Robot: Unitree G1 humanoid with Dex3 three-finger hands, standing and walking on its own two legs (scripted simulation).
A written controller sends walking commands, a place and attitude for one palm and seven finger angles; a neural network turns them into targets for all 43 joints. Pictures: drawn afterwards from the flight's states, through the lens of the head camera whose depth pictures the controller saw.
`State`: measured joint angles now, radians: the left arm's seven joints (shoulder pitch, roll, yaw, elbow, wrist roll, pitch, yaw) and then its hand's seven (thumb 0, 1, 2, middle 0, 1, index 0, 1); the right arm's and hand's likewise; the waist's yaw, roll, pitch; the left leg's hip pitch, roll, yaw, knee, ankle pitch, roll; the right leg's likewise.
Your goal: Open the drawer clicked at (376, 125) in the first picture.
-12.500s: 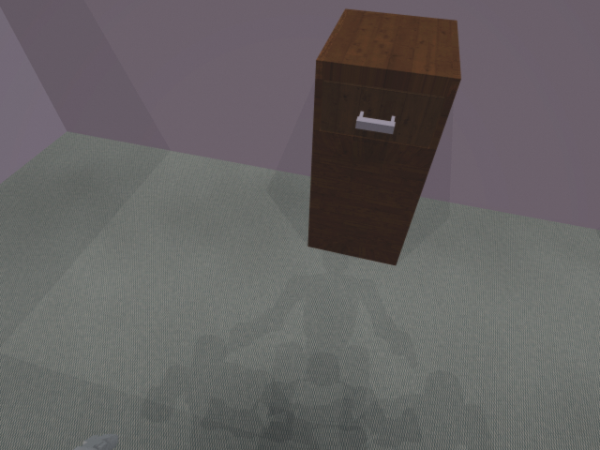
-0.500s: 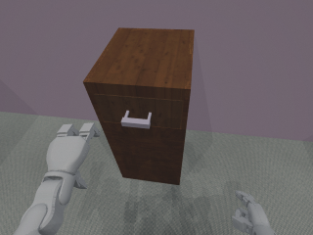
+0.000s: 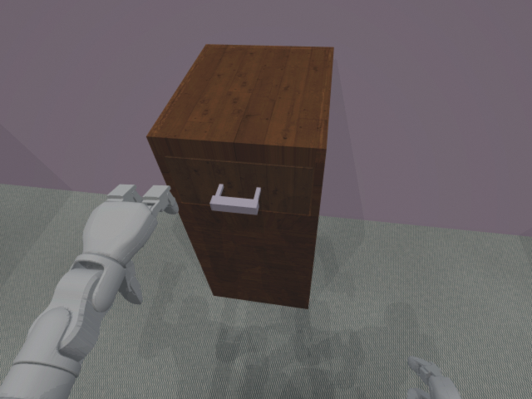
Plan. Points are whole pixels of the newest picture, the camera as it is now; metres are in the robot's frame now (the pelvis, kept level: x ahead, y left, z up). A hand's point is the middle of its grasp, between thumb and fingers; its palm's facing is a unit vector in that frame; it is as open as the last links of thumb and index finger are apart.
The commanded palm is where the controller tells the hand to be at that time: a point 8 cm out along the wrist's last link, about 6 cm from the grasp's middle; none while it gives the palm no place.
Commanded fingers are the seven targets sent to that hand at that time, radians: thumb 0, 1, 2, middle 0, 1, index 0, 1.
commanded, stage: raise the hand with hooked fingers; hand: left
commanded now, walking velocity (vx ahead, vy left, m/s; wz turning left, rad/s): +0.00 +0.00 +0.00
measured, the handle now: (236, 197) +0.54 +0.15 -0.09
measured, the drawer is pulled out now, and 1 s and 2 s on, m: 0.00 0.00 0.00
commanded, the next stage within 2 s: move the hooked fingers above the handle in 0.14 s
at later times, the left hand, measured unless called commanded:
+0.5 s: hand (157, 238) +0.32 +0.22 +0.06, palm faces +0.00 -0.04 -1.00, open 13.8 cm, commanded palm +0.32 +0.22 +0.11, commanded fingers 0.00 -0.50 0.30 -0.30 -1.20 -0.30 -1.20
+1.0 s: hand (191, 215) +0.40 +0.20 +0.02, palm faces -0.01 -0.02 -1.00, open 13.8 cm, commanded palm +0.38 +0.20 +0.08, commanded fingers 0.00 -0.50 0.30 -0.30 -1.20 -0.30 -1.20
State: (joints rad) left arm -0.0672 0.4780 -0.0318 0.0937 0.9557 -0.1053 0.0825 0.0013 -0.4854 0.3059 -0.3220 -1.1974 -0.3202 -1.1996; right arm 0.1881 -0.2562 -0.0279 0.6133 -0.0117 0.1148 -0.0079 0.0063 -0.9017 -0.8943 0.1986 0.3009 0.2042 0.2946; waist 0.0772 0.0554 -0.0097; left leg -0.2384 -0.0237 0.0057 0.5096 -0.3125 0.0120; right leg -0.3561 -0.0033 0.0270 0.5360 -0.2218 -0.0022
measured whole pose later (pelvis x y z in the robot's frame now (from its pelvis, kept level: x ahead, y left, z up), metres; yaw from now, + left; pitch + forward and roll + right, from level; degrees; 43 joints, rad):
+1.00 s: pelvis +0.00 -0.01 -0.01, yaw +0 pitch +10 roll +1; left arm -0.47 0.39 -0.11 0.66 1.07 -0.08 0.29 0.00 -0.48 0.31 -0.32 -1.20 -0.32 -1.20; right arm 0.27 -0.25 -0.07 0.66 0.00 0.11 -0.02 0.00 -0.90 -0.89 0.20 0.30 0.20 0.29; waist -0.01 0.04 -0.07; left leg -0.44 -0.02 0.01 0.63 -0.36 0.01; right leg -0.56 0.01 0.03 0.65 -0.27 -0.01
